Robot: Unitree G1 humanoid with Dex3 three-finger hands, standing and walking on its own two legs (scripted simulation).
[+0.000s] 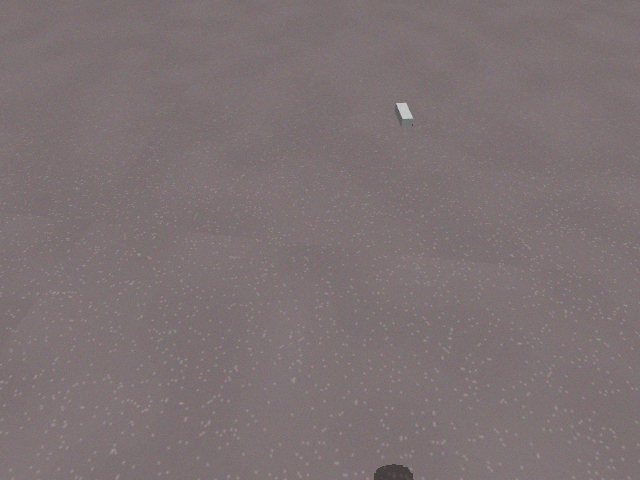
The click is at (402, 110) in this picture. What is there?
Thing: lying carton
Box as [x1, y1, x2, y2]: [395, 103, 412, 126]
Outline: 396,103 395,112 401,126 411,125 412,117 406,104
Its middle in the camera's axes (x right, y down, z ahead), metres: +0.49 -0.76 +2.28
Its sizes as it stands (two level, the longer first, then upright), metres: 0.174 0.062 0.051
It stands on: the floor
